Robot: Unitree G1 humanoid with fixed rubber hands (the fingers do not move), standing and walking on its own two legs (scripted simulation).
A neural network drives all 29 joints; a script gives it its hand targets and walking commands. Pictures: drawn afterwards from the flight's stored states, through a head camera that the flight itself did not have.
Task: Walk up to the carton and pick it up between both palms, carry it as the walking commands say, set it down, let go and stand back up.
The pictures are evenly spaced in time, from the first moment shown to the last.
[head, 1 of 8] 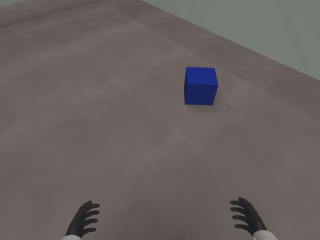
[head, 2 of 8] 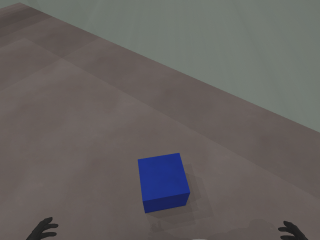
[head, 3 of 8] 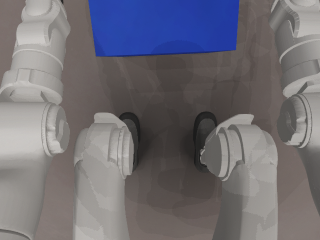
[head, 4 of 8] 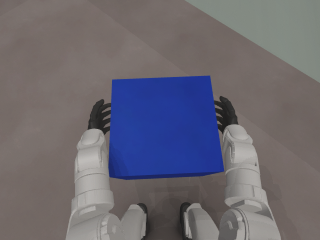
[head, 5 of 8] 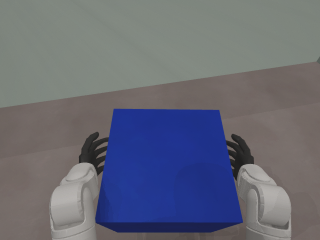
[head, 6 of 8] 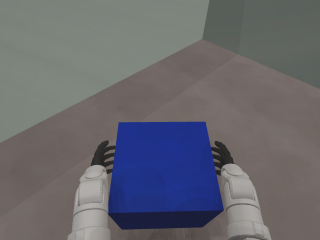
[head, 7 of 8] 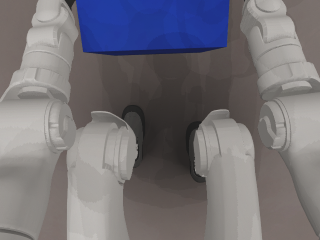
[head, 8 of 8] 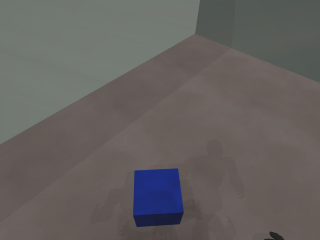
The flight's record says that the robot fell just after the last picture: no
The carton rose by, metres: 0.67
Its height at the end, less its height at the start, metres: +0.00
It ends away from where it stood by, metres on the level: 0.08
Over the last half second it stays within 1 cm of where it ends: yes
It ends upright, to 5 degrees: yes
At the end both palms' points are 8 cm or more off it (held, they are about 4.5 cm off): yes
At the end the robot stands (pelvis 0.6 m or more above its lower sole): yes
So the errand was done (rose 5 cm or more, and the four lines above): yes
